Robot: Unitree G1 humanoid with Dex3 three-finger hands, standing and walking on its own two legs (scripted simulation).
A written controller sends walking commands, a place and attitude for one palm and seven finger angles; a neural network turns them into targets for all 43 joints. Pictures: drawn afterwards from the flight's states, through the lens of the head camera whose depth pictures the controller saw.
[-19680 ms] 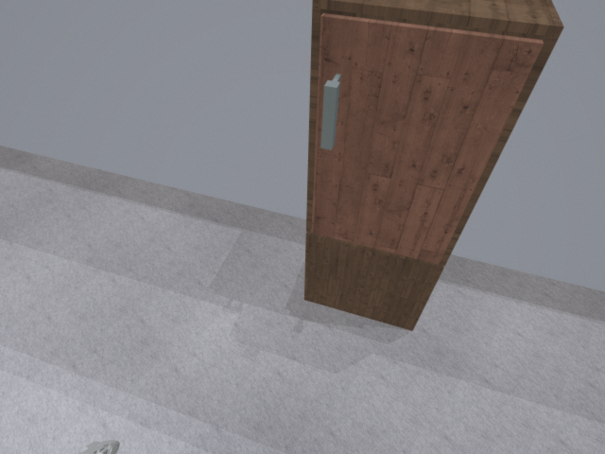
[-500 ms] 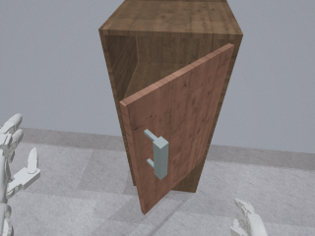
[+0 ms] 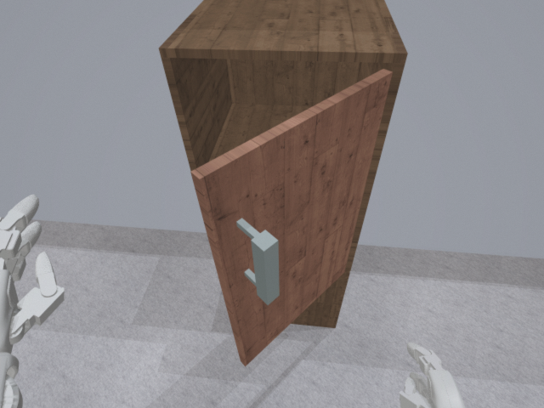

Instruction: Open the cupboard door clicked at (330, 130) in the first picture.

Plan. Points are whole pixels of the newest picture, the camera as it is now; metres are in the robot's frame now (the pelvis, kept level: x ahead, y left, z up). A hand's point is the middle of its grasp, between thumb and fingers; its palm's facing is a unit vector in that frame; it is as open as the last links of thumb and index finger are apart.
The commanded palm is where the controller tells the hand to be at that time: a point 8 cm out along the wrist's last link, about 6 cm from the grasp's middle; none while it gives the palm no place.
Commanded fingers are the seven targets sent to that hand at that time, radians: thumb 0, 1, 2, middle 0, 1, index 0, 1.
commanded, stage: step back with the hand held close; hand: left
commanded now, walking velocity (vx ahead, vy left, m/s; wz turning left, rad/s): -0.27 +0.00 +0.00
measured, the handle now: (256, 261) +0.31 +0.06 +0.07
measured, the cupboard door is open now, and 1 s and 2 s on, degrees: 50 50 50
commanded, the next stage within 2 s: stop stepping back and stand still in 1.12 s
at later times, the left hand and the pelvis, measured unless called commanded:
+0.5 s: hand (14, 326) +0.15 +0.29 +0.15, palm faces +0.35 -0.79 -0.50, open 7.4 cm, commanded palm +0.09 +0.33 +0.17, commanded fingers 0.00 0.90 0.90 -0.20 -0.30 -0.20 -0.30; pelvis -0.06 +0.03 -0.01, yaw -2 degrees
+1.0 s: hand out of the picture +0.07 +0.33 +0.17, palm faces +0.44 -0.81 -0.40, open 7.4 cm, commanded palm +0.01 +0.36 +0.17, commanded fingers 0.00 0.90 0.90 -0.20 -0.30 -0.20 -0.30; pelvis -0.14 +0.07 -0.01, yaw -2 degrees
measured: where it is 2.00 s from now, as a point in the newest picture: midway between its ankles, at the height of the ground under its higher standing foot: outside the picture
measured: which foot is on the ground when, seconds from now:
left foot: down 0.00-1.00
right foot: down 0.00-0.82, up 0.84-1.00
